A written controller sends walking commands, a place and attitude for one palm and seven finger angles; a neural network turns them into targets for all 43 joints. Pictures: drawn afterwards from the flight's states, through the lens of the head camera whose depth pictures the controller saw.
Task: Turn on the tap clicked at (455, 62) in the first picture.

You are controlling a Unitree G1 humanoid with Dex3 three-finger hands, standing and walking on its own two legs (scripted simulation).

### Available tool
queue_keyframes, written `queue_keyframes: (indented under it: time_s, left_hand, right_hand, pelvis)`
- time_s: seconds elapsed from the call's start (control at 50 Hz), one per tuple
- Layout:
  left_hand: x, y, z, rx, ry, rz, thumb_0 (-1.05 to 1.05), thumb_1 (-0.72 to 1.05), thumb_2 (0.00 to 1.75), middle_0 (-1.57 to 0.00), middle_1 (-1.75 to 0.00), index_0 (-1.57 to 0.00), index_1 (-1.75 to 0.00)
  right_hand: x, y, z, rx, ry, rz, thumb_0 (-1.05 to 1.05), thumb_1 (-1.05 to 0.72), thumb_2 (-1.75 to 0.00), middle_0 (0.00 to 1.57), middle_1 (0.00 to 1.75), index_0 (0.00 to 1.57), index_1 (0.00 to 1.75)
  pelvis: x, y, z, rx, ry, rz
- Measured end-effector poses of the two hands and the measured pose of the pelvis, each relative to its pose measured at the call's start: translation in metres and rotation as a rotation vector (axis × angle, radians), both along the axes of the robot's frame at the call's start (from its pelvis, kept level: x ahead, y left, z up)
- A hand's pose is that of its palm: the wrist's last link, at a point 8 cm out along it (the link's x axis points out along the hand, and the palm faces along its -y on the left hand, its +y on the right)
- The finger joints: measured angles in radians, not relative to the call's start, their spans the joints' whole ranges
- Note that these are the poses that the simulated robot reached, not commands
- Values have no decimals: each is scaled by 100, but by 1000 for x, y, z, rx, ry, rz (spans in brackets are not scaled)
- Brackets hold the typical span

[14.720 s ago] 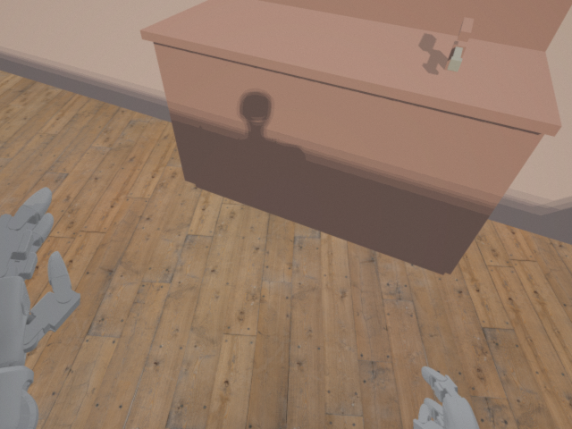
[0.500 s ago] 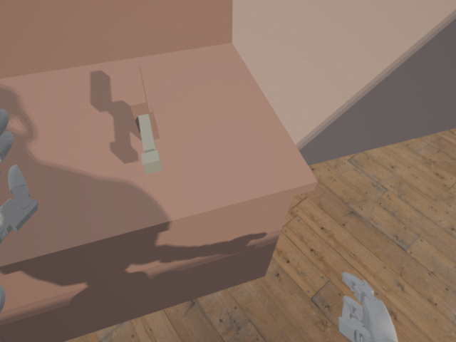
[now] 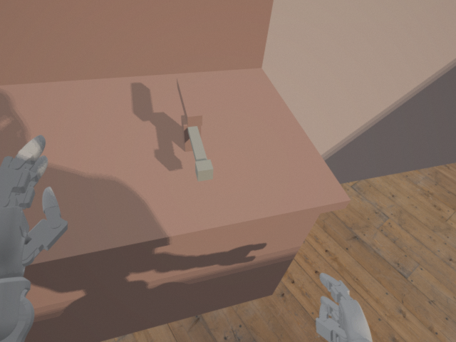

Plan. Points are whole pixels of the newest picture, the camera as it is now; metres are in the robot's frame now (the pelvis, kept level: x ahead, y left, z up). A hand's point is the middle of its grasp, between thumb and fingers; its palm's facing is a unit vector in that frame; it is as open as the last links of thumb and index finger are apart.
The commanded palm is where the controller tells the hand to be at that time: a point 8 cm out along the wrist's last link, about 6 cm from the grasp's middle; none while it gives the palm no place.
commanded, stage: come to a stop and stand still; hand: left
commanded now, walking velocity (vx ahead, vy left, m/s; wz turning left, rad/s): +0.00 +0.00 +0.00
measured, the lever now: (204, 170) +0.38 +0.09 +0.10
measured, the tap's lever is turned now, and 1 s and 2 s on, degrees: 0 0 0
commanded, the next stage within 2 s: look again from close up in 0.34 s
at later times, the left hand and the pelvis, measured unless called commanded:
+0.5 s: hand (51, 217) +0.23 +0.26 +0.15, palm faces +0.38 -0.84 -0.38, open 7.4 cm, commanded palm +0.16 +0.30 +0.17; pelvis +0.01 +0.01 +0.00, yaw +1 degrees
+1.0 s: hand (69, 220) +0.22 +0.24 +0.15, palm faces +0.41 -0.85 -0.33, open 7.4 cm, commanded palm +0.16 +0.27 +0.17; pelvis +0.00 -0.01 +0.00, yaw +0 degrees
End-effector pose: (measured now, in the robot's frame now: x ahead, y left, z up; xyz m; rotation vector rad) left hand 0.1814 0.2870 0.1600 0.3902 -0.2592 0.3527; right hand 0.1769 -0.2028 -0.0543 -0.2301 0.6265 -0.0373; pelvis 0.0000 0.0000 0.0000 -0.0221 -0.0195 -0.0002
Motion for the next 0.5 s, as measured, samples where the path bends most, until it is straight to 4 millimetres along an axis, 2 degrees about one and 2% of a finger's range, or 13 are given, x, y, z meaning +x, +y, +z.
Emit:
queue_keyframes:
  time_s: [0.1,0.22,0.5]
  left_hand:
    - [1,14,4,21,-10,6,1,89,90,-21,-30,-21,-30]
    - [3,23,6,29,-16,18,1,89,90,-21,-30,-21,-30]
    - [5,16,6,57,26,10,1,89,90,-21,-30,-21,-30]
  right_hand:
    - [6,10,1,-9,7,11,1,-91,-90,21,30,20,30]
    - [6,12,-5,-20,46,7,1,-91,-90,21,30,20,30]
    - [-1,1,-16,-8,102,-37,1,-91,-90,21,30,20,30]
  pelvis:
    - [3,9,0,-4,2,4]
    - [6,17,-1,-3,2,9]
    - [10,13,-1,-7,3,20]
